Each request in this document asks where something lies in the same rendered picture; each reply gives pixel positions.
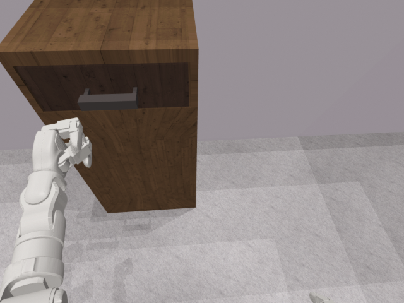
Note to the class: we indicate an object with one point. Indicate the drawer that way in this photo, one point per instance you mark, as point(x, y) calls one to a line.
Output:
point(58, 87)

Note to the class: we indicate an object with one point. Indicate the left robot hand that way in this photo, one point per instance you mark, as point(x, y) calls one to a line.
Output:
point(51, 153)

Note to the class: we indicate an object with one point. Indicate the cabinet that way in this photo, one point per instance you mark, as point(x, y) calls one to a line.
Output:
point(142, 159)

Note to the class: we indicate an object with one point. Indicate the left robot forearm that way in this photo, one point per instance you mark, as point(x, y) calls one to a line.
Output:
point(37, 258)

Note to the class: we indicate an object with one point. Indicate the handle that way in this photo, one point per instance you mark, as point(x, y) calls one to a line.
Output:
point(123, 101)

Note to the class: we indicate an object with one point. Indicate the left robot upper arm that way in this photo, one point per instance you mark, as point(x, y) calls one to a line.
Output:
point(50, 295)

